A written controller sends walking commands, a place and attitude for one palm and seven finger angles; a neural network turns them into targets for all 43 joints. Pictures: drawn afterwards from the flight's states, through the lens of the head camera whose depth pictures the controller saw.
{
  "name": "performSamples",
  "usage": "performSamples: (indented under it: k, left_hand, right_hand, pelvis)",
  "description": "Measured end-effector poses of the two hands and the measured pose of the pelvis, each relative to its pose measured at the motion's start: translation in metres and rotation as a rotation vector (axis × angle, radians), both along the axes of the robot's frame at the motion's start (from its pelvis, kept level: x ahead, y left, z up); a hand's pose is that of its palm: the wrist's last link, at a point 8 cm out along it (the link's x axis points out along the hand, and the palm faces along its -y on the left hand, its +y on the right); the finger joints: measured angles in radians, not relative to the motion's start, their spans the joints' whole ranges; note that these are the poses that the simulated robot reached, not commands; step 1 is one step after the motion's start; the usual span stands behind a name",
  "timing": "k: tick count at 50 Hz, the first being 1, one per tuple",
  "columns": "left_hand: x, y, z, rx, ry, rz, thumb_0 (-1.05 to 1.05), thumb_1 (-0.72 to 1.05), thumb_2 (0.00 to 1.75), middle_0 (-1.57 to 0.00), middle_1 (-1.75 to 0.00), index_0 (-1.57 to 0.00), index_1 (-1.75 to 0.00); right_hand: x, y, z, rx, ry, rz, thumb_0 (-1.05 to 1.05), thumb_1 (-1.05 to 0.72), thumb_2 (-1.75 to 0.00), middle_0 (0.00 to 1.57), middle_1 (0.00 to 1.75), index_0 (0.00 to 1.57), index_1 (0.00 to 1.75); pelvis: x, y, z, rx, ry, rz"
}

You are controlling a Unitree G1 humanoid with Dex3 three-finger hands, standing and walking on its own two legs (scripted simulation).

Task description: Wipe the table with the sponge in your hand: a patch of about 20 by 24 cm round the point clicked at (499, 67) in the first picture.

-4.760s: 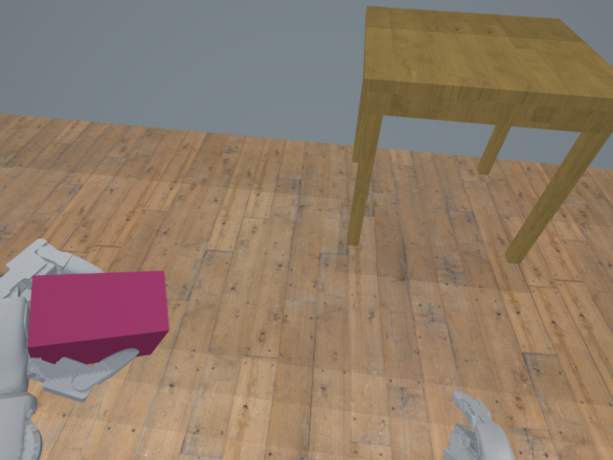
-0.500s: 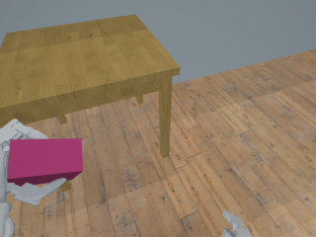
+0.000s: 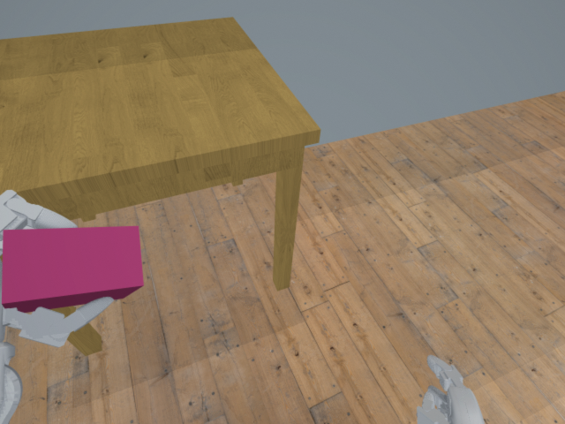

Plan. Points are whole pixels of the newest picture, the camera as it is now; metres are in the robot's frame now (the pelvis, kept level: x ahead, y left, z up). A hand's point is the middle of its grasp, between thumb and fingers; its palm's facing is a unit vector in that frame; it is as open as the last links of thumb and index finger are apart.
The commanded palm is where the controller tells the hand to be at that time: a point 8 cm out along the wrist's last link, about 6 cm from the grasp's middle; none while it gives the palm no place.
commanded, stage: take the last steps up to it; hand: left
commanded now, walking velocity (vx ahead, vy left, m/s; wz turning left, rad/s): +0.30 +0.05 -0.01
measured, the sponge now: (92, 268) +0.24 +0.22 +0.16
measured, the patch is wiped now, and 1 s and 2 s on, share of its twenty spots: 0.00 0.00 0.00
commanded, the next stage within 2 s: come to a stop and stand still in 1.26 s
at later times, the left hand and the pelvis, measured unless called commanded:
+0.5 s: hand (127, 211) +0.31 +0.20 +0.18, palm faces +0.38 -0.80 -0.47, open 10.4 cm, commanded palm +0.25 +0.25 +0.18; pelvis +0.10 -0.03 +0.01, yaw +1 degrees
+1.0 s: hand (160, 151) +0.42 +0.20 +0.17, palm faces +0.42 -0.77 -0.48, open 10.4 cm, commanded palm +0.36 +0.24 +0.18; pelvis +0.20 -0.04 -0.01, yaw +1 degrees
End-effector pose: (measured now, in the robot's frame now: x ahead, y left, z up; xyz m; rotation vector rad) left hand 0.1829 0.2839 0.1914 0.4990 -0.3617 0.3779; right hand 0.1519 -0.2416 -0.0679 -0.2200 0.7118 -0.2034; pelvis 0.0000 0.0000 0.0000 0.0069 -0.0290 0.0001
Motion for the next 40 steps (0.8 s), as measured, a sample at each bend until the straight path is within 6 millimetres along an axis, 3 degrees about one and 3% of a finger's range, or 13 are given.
performSamples:
  k: [4, 8, 13, 15, 22, 27, 30, 34, 40]
  left_hand:
    - [0.013, -0.010, 0.006, 0.016, 0.041, -0.018, -0.01, -0.51, 1.00, -0.69, -1.36, -0.71, -1.35]
    - [0.023, -0.026, 0.011, 0.059, 0.078, -0.029, -0.01, -0.51, 1.00, -0.69, -1.36, -0.71, -1.35]
    - [0.041, -0.041, 0.005, 0.106, 0.086, 0.013, -0.01, -0.51, 1.00, -0.69, -1.36, -0.71, -1.35]
    - [0.050, -0.042, 0.000, 0.066, 0.096, 0.026, -0.01, -0.51, 1.00, -0.69, -1.36, -0.71, -1.35]
    - [0.075, -0.046, -0.002, 0.037, 0.144, 0.009, -0.01, -0.51, 1.00, -0.69, -1.36, -0.71, -1.35]
    - [0.093, -0.035, 0.005, 0.038, 0.087, -0.009, -0.01, -0.51, 1.00, -0.69, -1.36, -0.71, -1.35]
    - [0.109, -0.021, 0.003, 0.034, 0.020, -0.009, -0.01, -0.51, 1.00, -0.69, -1.37, -0.71, -1.35]
    - [0.137, -0.006, -0.001, 0.013, -0.002, 0.013, -0.01, -0.51, 1.00, -0.69, -1.37, -0.71, -1.35]
    - [0.160, -0.020, 0.006, 0.020, 0.055, -0.012, -0.01, -0.51, 1.00, -0.69, -1.37, -0.71, -1.35]
  right_hand:
    - [0.012, 0.025, -0.005, 0.090, 0.008, 0.035, 0.01, -0.91, -0.90, 0.20, 0.30, 0.20, 0.30]
    - [0.023, 0.035, -0.017, 0.150, 0.037, 0.066, 0.01, -0.90, -0.90, 0.20, 0.30, 0.20, 0.30]
    - [0.044, 0.019, -0.046, 0.165, 0.090, 0.093, 0.01, -0.90, -0.90, 0.21, 0.30, 0.20, 0.30]
    - [0.051, 0.006, -0.049, 0.146, 0.124, 0.096, 0.01, -0.90, -0.90, 0.21, 0.30, 0.20, 0.30]
    - [0.080, -0.035, -0.021, 0.031, 0.133, 0.049, 0.01, -0.91, -0.90, 0.20, 0.30, 0.20, 0.30]
    - [0.108, -0.043, -0.001, -0.052, 0.087, 0.035, 0.01, -0.91, -0.90, 0.20, 0.30, 0.20, 0.30]
    - [0.128, -0.037, 0.001, -0.077, 0.045, 0.018, 0.01, -0.91, -0.90, 0.20, 0.30, 0.20, 0.30]
    - [0.150, -0.013, 0.000, -0.022, 0.006, 0.016, 0.01, -0.91, -0.90, 0.20, 0.30, 0.19, 0.30]
    - [0.170, 0.023, -0.005, 0.103, 0.011, 0.068, 0.01, -0.91, -0.90, 0.20, 0.30, 0.20, 0.30]
  pelvis:
    - [0.015, -0.004, 0.006, -0.011, 0.019, -0.008]
    - [0.031, -0.013, 0.007, -0.012, 0.024, -0.011]
    - [0.050, -0.031, -0.008, -0.003, 0.012, 0.007]
    - [0.056, -0.033, -0.006, 0.004, 0.006, 0.012]
    - [0.083, -0.035, 0.009, 0.026, 0.027, 0.021]
    - [0.107, -0.025, 0.007, 0.022, 0.025, 0.020]
    - [0.124, -0.014, -0.003, 0.012, 0.012, 0.011]
    - [0.139, -0.010, -0.003, 0.009, 0.010, 0.013]
    - [0.162, -0.015, 0.006, -0.012, 0.037, 0.003]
